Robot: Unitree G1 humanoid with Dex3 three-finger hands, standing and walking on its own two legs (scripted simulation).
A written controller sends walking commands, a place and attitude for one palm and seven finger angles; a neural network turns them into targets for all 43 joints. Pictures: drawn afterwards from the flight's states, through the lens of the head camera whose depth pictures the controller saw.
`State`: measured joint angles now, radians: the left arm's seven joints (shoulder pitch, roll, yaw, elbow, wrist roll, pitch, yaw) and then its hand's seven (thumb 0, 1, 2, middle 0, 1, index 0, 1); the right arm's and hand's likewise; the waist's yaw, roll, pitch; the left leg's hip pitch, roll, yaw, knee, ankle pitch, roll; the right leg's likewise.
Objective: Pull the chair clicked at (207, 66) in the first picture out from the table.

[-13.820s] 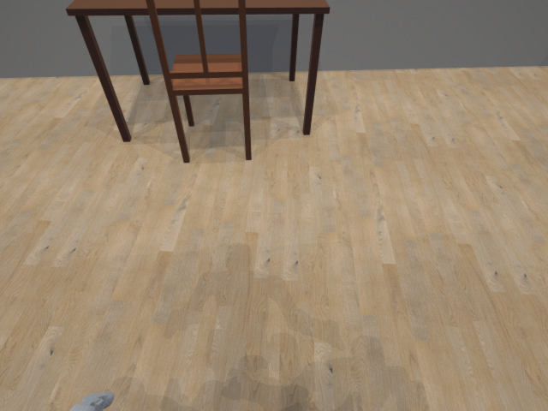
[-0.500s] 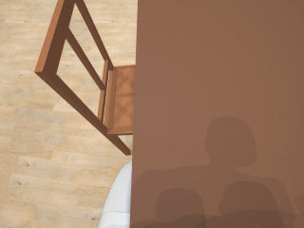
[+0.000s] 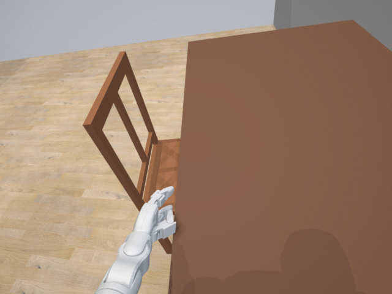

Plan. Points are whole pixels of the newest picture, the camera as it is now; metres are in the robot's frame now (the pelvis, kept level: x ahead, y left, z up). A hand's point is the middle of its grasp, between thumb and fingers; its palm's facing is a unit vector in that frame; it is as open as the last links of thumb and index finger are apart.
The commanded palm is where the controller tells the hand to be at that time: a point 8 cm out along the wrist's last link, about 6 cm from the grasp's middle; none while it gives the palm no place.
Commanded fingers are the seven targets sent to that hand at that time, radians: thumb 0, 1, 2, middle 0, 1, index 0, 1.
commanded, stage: take the last steps up to it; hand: left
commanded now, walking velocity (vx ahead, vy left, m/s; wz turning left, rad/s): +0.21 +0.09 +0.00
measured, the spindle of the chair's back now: (131, 131) +0.67 +0.26 -0.08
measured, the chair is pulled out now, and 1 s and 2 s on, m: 0.00 0.00 0.00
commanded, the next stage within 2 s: come to a stop and stand still in 1.32 s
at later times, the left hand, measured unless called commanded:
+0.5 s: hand out of the picture -0.31 +0.23 -0.13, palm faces +0.10 -0.94 -0.32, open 7.3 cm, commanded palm none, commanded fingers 0.00 0.90 0.90 -0.20 -0.30 -0.20 -0.30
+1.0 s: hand out of the picture -0.03 +0.25 -0.15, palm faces -0.03 -0.95 -0.30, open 6.9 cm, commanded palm none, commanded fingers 0.00 0.90 0.90 -0.20 -0.30 -0.20 -0.30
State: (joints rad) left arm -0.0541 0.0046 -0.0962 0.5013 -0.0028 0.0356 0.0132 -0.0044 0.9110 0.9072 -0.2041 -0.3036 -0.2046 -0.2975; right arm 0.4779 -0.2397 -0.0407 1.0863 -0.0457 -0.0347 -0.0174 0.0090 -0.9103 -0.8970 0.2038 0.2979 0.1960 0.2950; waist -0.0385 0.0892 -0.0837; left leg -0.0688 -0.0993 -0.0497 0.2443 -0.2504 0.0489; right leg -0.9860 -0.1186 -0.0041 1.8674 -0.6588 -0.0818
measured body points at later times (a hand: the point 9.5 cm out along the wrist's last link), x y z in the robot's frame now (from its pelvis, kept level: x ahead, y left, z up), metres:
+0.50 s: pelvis -0.07 +0.06 -0.03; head -0.03 +0.04 +0.42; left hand -0.31 +0.28 -0.11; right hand +0.04 -0.15 -0.18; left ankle -0.05 +0.22 -0.73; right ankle -0.03 -0.16 -0.74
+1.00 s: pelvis -0.11 +0.06 -0.01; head -0.12 +0.03 +0.44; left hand -0.03 +0.30 -0.13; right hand -0.13 -0.17 -0.18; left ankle -0.13 +0.17 -0.52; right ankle -0.25 +0.00 -0.74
